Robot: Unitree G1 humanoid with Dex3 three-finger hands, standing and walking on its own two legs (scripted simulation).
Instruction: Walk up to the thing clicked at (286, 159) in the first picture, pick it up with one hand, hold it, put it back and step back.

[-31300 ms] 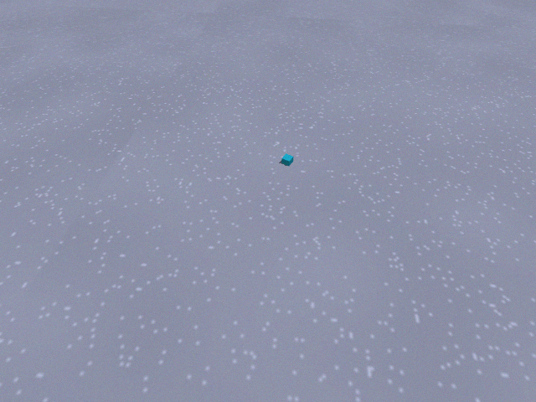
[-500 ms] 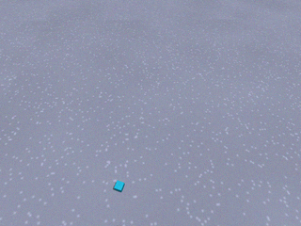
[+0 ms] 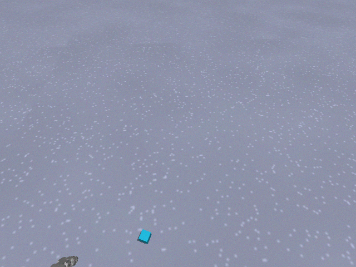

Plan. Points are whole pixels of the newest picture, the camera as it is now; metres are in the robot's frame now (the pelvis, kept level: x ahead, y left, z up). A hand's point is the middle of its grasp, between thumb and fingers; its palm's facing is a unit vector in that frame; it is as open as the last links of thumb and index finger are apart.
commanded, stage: walk up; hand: left
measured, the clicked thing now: (145, 236) +0.43 +0.20 -0.76
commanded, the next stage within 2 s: stand in 0.70 s
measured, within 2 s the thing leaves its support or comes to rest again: neither
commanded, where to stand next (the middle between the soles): +0.05 -0.04 m, yaw +1 degrees
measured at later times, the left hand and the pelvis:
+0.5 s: hand out of the picture +0.06 +0.26 -0.15, palm faces +0.02 -0.94 -0.33, open 7.3 cm; pelvis +0.00 +0.00 +0.01, yaw +1 degrees
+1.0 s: hand out of the picture +0.09 +0.25 -0.15, palm faces +0.00 -0.94 -0.34, open 7.3 cm; pelvis +0.01 +0.00 +0.01, yaw +1 degrees
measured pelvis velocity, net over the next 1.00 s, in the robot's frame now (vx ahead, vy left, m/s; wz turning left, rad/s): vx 0.01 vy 0.00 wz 0.01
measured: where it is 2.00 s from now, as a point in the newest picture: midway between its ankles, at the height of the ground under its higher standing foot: outside the picture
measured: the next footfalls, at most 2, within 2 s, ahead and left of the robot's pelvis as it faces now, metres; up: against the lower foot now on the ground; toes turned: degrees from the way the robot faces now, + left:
none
